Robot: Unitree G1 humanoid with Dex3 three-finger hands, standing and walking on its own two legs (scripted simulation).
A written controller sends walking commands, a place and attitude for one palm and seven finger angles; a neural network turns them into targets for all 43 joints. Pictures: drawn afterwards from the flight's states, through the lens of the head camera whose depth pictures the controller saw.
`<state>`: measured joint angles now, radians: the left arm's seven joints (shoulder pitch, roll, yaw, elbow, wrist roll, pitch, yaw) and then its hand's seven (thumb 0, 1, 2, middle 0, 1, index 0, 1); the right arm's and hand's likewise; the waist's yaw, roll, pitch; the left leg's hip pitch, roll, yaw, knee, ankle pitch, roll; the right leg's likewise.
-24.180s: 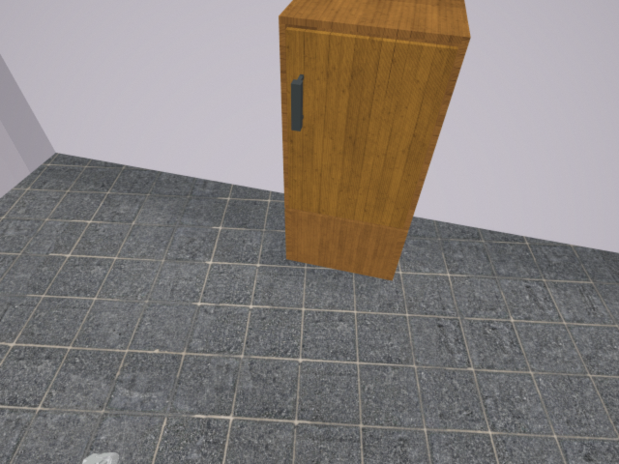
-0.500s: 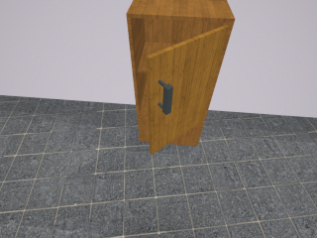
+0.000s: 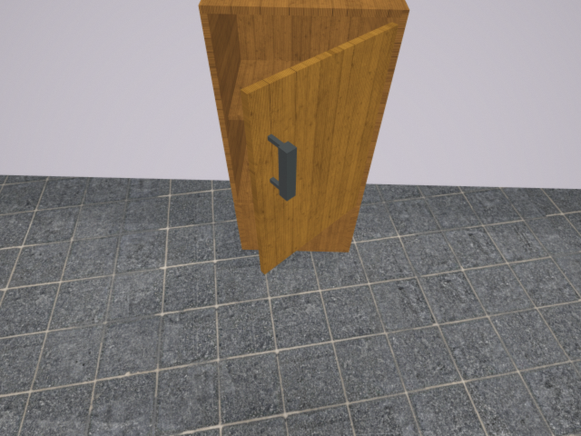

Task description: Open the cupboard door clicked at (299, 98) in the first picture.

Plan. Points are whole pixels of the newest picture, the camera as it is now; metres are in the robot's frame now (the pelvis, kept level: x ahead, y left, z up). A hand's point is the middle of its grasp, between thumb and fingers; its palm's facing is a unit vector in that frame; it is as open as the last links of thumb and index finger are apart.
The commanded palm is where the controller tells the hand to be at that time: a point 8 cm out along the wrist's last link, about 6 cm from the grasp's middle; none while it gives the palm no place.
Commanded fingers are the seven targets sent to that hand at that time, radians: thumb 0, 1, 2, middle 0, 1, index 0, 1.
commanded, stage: walk to a spot facing it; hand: left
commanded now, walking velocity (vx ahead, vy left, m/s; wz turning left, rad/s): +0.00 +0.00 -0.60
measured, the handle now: (280, 167) +0.60 +0.06 -0.02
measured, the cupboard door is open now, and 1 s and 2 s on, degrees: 43 43 43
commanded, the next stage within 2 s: none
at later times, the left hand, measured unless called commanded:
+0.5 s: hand out of the picture +0.09 +0.16 -0.15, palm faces -0.15 -0.95 -0.26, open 7.4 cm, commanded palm none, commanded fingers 0.00 0.90 0.90 -0.20 -0.30 -0.20 -0.30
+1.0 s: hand (228, 388) +0.21 +0.12 -0.16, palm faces -0.54 -0.81 -0.25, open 7.4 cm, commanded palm none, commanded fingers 0.00 0.90 0.90 -0.20 -0.30 -0.20 -0.30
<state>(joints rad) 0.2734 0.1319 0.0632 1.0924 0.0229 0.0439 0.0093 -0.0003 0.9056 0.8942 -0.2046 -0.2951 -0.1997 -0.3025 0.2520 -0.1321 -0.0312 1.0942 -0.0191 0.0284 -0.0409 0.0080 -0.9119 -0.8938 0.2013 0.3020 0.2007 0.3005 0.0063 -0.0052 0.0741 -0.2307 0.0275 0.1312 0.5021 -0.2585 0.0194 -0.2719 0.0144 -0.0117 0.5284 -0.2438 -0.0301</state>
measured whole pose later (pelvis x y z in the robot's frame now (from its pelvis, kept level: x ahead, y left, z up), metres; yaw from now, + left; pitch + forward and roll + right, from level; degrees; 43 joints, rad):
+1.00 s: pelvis +0.01 -0.01 -0.01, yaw -34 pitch +0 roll -1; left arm 0.15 0.27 0.09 0.89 0.02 0.06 -0.04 0.00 0.91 0.89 -0.20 -0.29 -0.20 -0.30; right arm 0.28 -0.23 -0.03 0.91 -0.03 0.02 -0.03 0.01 -0.90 -0.89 0.20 0.30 0.20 0.30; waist -0.01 0.01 0.12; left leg -0.20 0.15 0.14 0.60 -0.38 -0.06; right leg -0.34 -0.02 -0.06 0.66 -0.31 0.01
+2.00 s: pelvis +0.09 -0.14 -0.01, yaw -70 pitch +0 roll +0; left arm 0.36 0.22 0.09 1.02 0.02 0.01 -0.03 0.00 0.90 0.89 -0.21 -0.30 -0.20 -0.30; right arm 0.15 -0.21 -0.03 0.85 -0.03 -0.07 0.00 0.01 -0.91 -0.89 0.20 0.30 0.20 0.30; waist 0.04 -0.04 0.05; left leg -0.38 0.07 0.08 0.63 -0.23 0.00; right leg -0.28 0.04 0.07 0.93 -0.50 -0.03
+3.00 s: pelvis +0.13 -0.56 +0.01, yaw -89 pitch -1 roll +1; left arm 0.25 0.17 0.08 1.03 0.03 0.00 -0.03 0.01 0.92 0.89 -0.20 -0.29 -0.20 -0.30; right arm 0.32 -0.17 -0.05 1.05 -0.03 -0.06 0.00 0.00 -0.93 -0.89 0.20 0.30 0.20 0.30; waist 0.01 -0.02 0.03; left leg -0.14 0.07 0.21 0.39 -0.23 0.00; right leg -0.52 -0.11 -0.07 0.84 -0.22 -0.01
